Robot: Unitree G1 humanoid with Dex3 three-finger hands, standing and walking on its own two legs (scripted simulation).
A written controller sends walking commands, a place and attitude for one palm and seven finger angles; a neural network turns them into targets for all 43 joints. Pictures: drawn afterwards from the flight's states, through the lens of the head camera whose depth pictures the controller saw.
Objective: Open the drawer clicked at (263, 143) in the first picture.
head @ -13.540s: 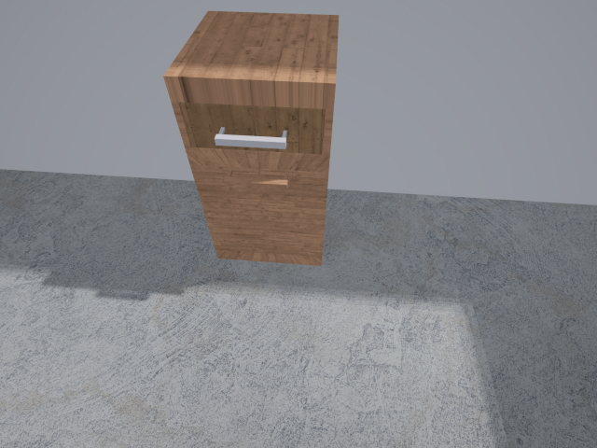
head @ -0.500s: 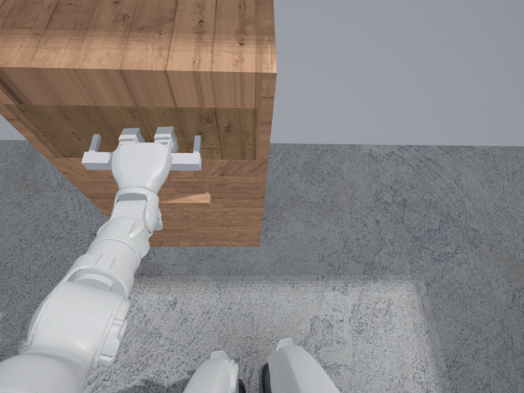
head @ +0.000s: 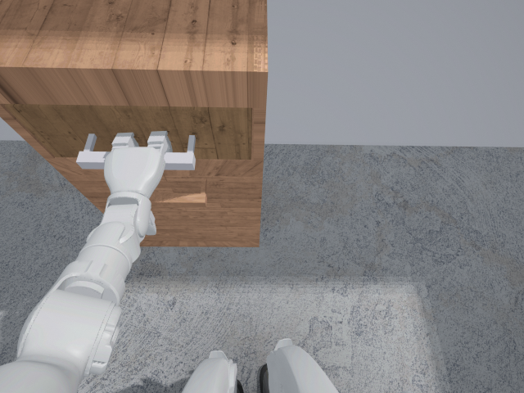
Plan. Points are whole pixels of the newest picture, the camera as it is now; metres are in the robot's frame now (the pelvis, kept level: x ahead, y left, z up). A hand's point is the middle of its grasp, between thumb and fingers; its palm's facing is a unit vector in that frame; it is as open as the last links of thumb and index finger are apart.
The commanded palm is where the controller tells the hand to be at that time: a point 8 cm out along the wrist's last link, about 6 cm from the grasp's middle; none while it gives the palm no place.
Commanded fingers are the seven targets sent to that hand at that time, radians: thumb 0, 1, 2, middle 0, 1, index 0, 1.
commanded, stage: close the thumb around the handle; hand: left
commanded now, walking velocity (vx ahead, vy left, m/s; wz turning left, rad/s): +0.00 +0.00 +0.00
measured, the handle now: (139, 150) +0.52 +0.18 -0.02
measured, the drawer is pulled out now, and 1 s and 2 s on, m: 0.00 0.00 0.12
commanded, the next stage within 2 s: pull the drawer open in 0.80 s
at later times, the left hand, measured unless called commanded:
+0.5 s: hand (148, 183) +0.47 +0.17 -0.04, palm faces -0.06 -0.02 -1.00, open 9.5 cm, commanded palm +0.45 +0.17 +0.01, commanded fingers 0.00 0.68 0.80 -0.38 -1.33 -0.38 -1.33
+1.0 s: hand (150, 183) +0.47 +0.16 -0.04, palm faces -0.05 -0.02 -1.00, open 5.6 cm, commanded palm +0.44 +0.17 +0.01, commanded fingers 0.00 0.90 0.90 -0.40 -1.35 -0.40 -1.35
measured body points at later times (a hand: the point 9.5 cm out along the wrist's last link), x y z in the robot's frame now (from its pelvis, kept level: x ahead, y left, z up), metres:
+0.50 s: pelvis +0.00 +0.00 +0.00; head +0.13 +0.00 +0.43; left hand +0.47 +0.17 +0.01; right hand +0.02 -0.26 -0.14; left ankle -0.01 +0.08 -0.64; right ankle +0.02 -0.05 -0.64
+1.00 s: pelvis +0.00 +0.01 +0.00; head +0.13 +0.01 +0.43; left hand +0.46 +0.16 +0.01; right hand +0.04 -0.25 -0.14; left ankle -0.01 +0.08 -0.64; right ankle +0.02 -0.05 -0.64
